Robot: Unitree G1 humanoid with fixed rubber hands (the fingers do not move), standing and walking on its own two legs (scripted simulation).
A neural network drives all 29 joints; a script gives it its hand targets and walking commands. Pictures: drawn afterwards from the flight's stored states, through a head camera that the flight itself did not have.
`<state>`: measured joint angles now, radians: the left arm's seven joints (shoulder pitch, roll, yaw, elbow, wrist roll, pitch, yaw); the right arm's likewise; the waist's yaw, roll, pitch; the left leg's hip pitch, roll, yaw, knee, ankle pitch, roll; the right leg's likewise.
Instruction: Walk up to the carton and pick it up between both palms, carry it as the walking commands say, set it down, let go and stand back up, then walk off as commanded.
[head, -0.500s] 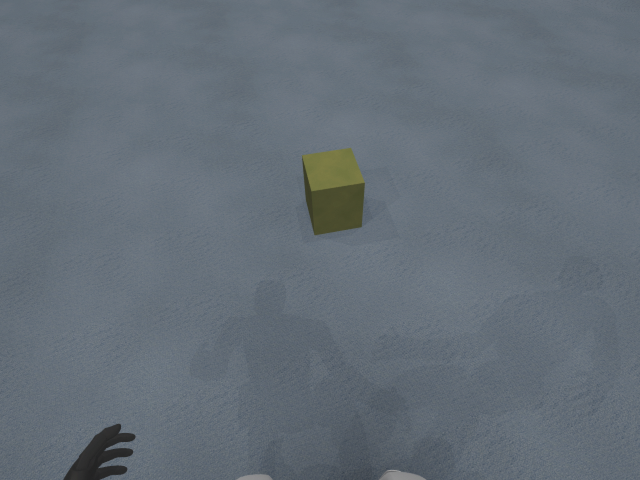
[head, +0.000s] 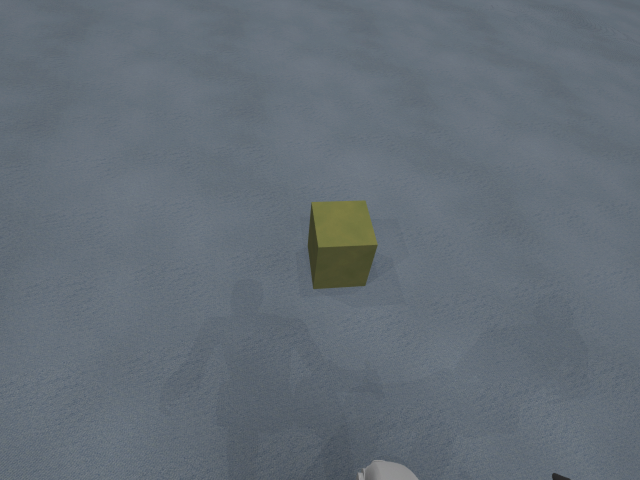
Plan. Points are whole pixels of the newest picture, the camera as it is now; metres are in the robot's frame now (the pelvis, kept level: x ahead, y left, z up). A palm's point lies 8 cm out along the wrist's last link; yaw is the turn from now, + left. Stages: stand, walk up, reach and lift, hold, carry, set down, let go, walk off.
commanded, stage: walk up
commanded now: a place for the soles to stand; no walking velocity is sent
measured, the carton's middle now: (339, 245) +0.97 -0.09 -0.64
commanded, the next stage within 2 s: none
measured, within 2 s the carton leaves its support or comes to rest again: neither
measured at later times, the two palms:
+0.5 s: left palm (131, 394) +0.25 +0.27 -0.12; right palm (567, 397) +0.27 -0.37 -0.10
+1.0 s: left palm (195, 298) +0.40 +0.21 -0.10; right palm (546, 285) +0.48 -0.42 -0.12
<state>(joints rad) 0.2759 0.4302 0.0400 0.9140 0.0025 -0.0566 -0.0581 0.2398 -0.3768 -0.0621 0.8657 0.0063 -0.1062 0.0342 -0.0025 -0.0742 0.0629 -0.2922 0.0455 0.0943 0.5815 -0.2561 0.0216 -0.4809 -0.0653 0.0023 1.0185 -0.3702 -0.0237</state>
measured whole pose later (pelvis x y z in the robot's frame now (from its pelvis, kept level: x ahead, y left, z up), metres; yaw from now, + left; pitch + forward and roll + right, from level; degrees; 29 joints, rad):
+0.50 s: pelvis +0.20 -0.05 -0.02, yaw +3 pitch -3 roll +0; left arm 0.29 0.42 0.07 0.86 0.01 -0.04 -0.05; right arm 0.33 -0.41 -0.07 0.90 -0.03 -0.10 0.06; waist 0.01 -0.03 0.04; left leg -0.44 0.06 0.07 0.71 -0.24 0.03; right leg -0.34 -0.06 -0.09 0.83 -0.46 -0.05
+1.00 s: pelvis +0.39 -0.11 -0.01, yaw +3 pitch -2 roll +0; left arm 0.34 0.41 0.07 0.87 0.00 -0.10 -0.03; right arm 0.26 -0.42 -0.06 0.89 -0.02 -0.05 0.05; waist 0.03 0.04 0.06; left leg -0.55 0.08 0.02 0.98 -0.37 0.02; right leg -0.30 -0.02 -0.10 0.70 -0.36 -0.04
